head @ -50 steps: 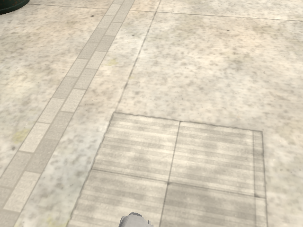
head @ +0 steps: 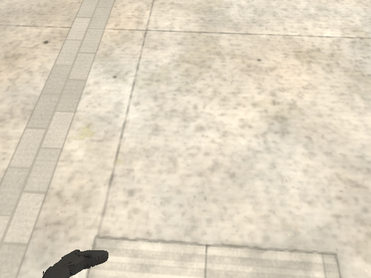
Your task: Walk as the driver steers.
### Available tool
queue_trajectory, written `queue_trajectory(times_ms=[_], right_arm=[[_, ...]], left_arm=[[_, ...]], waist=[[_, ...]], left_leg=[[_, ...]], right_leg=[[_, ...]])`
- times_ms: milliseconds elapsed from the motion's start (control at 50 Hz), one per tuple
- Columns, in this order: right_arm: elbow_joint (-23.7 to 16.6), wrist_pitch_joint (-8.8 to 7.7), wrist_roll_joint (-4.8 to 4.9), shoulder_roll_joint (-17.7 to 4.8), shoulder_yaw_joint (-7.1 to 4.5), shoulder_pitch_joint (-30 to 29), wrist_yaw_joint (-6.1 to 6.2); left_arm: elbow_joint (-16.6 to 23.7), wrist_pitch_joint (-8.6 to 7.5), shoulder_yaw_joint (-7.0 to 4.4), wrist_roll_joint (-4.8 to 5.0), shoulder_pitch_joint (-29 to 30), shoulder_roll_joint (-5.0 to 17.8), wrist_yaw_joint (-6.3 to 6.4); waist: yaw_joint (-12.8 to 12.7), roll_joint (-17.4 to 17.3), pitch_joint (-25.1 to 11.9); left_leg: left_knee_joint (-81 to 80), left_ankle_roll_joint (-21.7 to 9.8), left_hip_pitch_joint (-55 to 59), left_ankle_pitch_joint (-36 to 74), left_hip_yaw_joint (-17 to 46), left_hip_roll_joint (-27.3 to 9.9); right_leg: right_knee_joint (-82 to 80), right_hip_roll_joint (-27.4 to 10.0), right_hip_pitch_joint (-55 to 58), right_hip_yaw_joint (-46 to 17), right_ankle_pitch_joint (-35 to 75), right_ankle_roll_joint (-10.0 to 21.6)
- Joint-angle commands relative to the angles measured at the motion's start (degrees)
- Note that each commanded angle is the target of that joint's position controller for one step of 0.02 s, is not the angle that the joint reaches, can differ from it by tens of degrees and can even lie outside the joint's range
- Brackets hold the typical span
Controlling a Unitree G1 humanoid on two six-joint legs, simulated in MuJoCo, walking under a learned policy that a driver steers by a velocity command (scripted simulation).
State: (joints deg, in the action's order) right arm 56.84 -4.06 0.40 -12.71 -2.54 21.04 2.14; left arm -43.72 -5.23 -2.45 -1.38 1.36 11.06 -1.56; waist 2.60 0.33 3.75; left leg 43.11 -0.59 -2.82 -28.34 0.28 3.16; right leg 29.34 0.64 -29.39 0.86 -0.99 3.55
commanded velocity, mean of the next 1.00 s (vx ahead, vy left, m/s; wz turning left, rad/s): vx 0.06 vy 0.00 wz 0.00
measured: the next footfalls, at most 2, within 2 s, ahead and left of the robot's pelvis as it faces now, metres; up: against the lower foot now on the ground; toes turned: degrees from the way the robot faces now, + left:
left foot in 0.32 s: +0.16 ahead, +0.15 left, +0.00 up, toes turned +1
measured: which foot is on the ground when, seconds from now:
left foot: up 0.00-0.30, down 0.32-1.00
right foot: down 0.00-1.00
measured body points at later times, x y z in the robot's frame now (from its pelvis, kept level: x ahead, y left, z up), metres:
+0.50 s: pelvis +0.10 +0.03 +0.02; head +0.11 +0.04 +0.47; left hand +0.19 +0.27 -0.13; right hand +0.18 -0.21 -0.12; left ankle +0.12 +0.14 -0.72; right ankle +0.15 -0.10 -0.72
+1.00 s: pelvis +0.13 +0.03 +0.02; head +0.15 +0.03 +0.47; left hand +0.19 +0.28 -0.13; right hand +0.21 -0.21 -0.13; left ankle +0.12 +0.14 -0.72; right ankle +0.15 -0.10 -0.72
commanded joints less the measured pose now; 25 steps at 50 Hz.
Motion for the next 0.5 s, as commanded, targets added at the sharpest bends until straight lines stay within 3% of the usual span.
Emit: queue_trajectory(times_ms=[20, 40, 60, 80, 120, 140, 180, 220, 260, 300, 320, 340, 360, 380, 400, 440, 500], right_arm=[[-1.5, -1.32, 1.66, -5.6, -0.63, 8.3, -1.20], [-3.7, -0.62, 1.94, -6.7, -1.20, 1.4, -0.83], [-4.8, 0.15, 1.05, -6.7, -1.56, -2.9, -0.18], [-5.2, 1.24, 0.13, -6.0, -1.99, -3.3, 0.36], [-4.7, 2.77, -0.30, -1.7, -1.30, 0.0, 0.67], [-4.8, 2.96, -0.24, -0.7, -0.98, 0.1, 0.91], [-5.1, 3.28, -0.46, -1.2, -0.71, -1.9, 1.17], [-5.1, 4.00, -0.35, -3.0, -1.13, -3.3, 1.20], [-5.3, 4.51, -0.93, -4.0, -1.49, -5.2, 1.24], [-5.4, 4.66, -1.97, -4.2, -1.67, -6.1, 1.26], [-6.0, 4.49, -2.18, -5.2, -1.64, -6.7, 1.36], [-6.9, 4.42, -1.92, -8.3, -1.97, -8.1, 1.46], [-6.3, 4.06, -1.50, -7.8, -1.97, -10.4, 1.02], [-6.5, 3.42, -1.24, -4.6, -1.31, -11.9, 0.68], [-6.0, 2.84, -1.42, -3.7, -0.93, -12.8, 0.52], [-5.3, 1.72, -1.06, -3.4, -0.80, -13.0, 0.03], [-3.8, 1.32, -0.74, -3.9, -0.96, -10.7, 0.30]], left_arm=[[-1.1, 1.07, -2.53, -0.12, -18.3, 9.1, 0.54], [-0.3, 1.31, -1.92, 0.94, -11.7, 7.4, 0.97], [-0.7, 1.23, -1.03, 1.40, -8.5, 5.4, 1.17], [-1.3, 1.01, -0.55, 0.85, -7.0, 4.5, 1.29], [-2.4, 1.31, -0.44, -0.63, -5.3, 4.9, 1.12], [-2.7, 1.41, -0.54, -1.03, -4.9, 5.6, 1.28], [-3.5, 1.67, -0.85, -0.75, -5.8, 7.2, 1.76], [-4.2, 2.20, -1.14, 0.11, -6.6, 8.2, 2.38], [-4.6, 2.76, -1.00, 0.82, -5.5, 8.0, 2.76], [-5.7, 3.13, -0.35, 1.12, -6.6, 5.9, 2.99], [-6.5, 3.32, -0.07, 1.06, -8.3, 4.9, 3.14], [-7.2, 3.66, -0.30, 1.13, -12.0, 4.7, 3.44], [-7.5, 4.19, -0.41, 1.47, -13.8, 3.6, 4.30], [-8.0, 4.67, -0.81, 0.84, -12.3, 5.3, 4.93], [-8.0, 5.09, -1.09, 0.75, -11.6, 5.4, 5.25], [-9.4, 5.90, -1.20, 0.30, -13.1, 4.9, 5.54], [-10.4, 5.17, -1.48, 1.06, -12.2, 4.9, 4.94]], waist=[[-7.7, 7.1, -31.3], [-6.1, 3.3, -20.5], [-4.7, -0.4, -13.7], [-2.6, -0.2, -10.7], [0.2, 3.6, -9.6], [0.6, 4.8, -9.8], [-0.2, 5.6, -12.0], [-0.5, 6.2, -13.0], [0.2, 6.3, -10.2], [0.2, 5.4, -6.7], [-0.3, 3.0, -4.1], [-3.3, -4.4, -3.0], [-5.1, -12.6, -3.1], [-4.3, -11.3, -1.2], [-4.6, -11.0, -0.5], [-4.9, -8.6, -0.9], [-3.7, -3.3, -2.7]], left_leg=[[38.7, 2.4, -28.0, -8.3, 11.4, 0.4], [35.4, 2.7, -31.7, -4.1, 7.0, -3.2], [31.4, 3.2, -31.3, -1.3, 4.9, -5.2], [27.0, 3.2, -26.8, 1.0, 4.4, -7.1], [18.1, 3.7, -17.4, 4.1, 2.1, -7.0], [12.9, 4.0, -15.4, 4.9, 1.3, -6.8], [4.9, 3.8, -12.8, 10.1, 1.1, -6.8], [0.5, 3.4, -9.4, 16.0, 1.2, -6.7], [-5.3, 2.3, -6.2, 18.7, 0.0, -5.9], [-10.6, 0.7, -4.3, 17.4, -0.6, -5.8], [-16.5, -0.7, -5.4, 18.0, 2.5, -8.5], [-20.0, -2.7, -6.9, 18.7, 6.0, -12.3], [-25.3, -4.5, -17.4, 1.3, 8.2, -12.6], [-29.1, -4.1, -22.4, -6.9, 9.3, -11.4], [-30.1, -3.1, -23.8, -7.0, 9.2, -11.0], [-28.0, -1.5, -21.9, -0.2, 7.1, -9.4], [-24.3, -1.5, -16.2, 10.1, 4.6, -7.8]], right_leg=[[-2.5, -23.4, 49.5, -28.5, 45.5, 18.4], [-4.6, -20.3, 39.1, -20.8, 38.2, 15.5], [-8.1, -17.4, 28.6, -16.4, 32.4, 13.7], [-10.2, -15.5, 20.0, -13.3, 28.3, 12.2], [-13.1, -12.7, 8.8, -8.3, 26.0, 11.5], [-13.6, -12.1, 6.9, -6.6, 27.0, 11.6], [-13.8, -11.9, 7.6, -6.0, 21.5, 11.6], [-15.5, -12.4, 6.9, -7.5, 4.2, 10.6], [-16.4, -11.2, 3.3, -8.0, -15.3, 8.0], [-15.4, -9.0, 1.0, -8.3, -27.2, 4.2], [-12.8, -7.1, 0.8, -7.6, -29.6, 1.5], [-7.5, -3.7, 1.3, -4.7, -27.7, -0.6], [-5.1, -0.2, 9.4, 0.8, -20.1, -2.5], [-2.7, -0.1, 14.8, 1.1, -15.4, -3.4], [-2.4, -0.4, 16.7, 0.7, -13.0, -3.3], [-4.2, -1.9, 18.6, -0.6, -10.7, -3.0], [-5.3, -2.5, 17.6, -1.0, -9.2, -2.6]])
Keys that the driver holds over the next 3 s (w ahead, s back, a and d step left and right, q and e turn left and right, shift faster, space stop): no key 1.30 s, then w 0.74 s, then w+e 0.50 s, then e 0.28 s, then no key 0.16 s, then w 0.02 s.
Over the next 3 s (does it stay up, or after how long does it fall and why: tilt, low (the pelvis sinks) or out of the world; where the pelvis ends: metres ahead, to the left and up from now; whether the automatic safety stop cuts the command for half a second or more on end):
stays up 0.88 -0.04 0.02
